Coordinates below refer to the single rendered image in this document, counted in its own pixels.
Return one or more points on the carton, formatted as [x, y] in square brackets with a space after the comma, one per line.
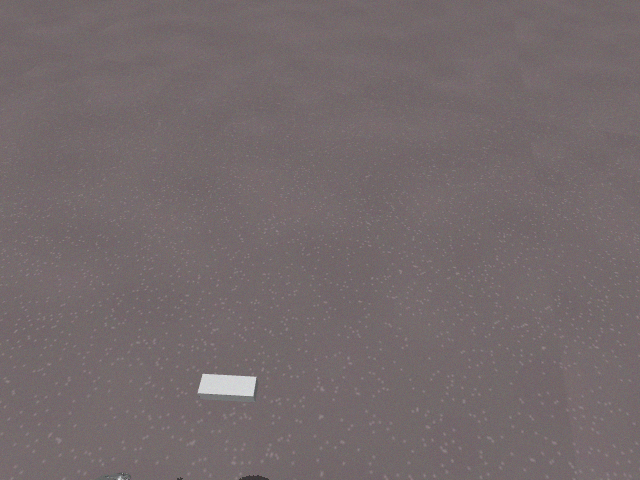
[228, 388]

